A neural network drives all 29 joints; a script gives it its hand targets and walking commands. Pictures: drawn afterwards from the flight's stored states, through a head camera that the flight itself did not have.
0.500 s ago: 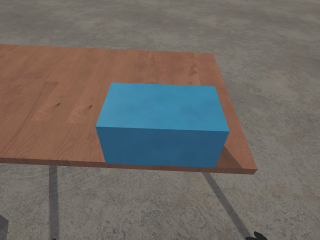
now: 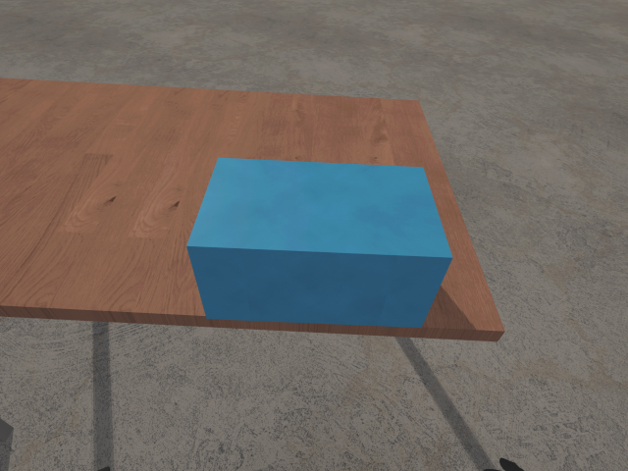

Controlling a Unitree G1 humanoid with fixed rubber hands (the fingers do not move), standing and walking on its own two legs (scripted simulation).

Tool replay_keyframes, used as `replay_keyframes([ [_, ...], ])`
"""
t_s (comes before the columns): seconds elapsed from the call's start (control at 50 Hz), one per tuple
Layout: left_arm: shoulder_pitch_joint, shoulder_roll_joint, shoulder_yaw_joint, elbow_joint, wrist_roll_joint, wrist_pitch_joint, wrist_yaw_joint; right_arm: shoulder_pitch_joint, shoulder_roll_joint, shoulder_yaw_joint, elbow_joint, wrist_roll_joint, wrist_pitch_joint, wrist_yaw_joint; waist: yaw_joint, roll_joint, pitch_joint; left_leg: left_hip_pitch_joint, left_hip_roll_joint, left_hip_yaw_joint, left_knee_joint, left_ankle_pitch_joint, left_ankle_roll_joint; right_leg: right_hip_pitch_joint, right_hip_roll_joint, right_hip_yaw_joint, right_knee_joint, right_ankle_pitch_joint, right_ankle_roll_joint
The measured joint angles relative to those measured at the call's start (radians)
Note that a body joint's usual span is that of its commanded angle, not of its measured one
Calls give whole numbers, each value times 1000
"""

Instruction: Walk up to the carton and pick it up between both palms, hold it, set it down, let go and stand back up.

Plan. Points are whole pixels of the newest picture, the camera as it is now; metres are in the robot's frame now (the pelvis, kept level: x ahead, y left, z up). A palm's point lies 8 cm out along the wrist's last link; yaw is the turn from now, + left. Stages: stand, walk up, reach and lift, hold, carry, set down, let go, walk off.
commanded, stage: stand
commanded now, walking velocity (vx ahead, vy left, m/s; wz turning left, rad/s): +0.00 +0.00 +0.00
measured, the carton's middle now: (317, 241) +0.42 +0.01 +0.07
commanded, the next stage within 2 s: none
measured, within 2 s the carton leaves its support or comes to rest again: neither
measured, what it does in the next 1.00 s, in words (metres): stands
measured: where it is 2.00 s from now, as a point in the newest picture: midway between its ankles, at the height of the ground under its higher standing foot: outside the picture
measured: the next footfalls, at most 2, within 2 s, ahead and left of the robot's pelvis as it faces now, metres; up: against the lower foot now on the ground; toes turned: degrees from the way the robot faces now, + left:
none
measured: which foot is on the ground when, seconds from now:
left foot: down 0.00-1.00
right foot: down 0.00-1.00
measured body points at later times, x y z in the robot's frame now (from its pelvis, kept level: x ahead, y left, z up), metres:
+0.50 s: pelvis +0.01 +0.00 +0.00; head -0.01 +0.00 +0.45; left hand +0.10 +0.30 -0.11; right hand +0.12 -0.27 -0.12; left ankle +0.03 +0.11 -0.74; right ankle +0.03 -0.13 -0.74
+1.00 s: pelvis +0.02 +0.00 +0.00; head +0.02 +0.00 +0.45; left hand +0.13 +0.30 -0.11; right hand +0.13 -0.28 -0.12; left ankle +0.03 +0.11 -0.74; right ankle +0.03 -0.13 -0.74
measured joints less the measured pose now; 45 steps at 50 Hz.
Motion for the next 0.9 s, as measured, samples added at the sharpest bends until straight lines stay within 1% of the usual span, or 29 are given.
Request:
replay_keyframes([
  [0.1,-10,0,0,6,0,1,0,0,0,0,0,0,0,0,0,-3,3,0,0,0,0,-1,0,0,0,0,0,-1,0],
  [0.4,-17,0,0,11,0,2,-1,0,-2,0,1,0,0,0,0,19,15,0,0,0,0,-8,0,0,0,0,0,-8,0],
  [0.9,-78,0,0,24,0,3,1,0,-6,0,9,0,2,0,0,16,28,0,0,0,0,-30,0,0,0,0,0,-29,0],
])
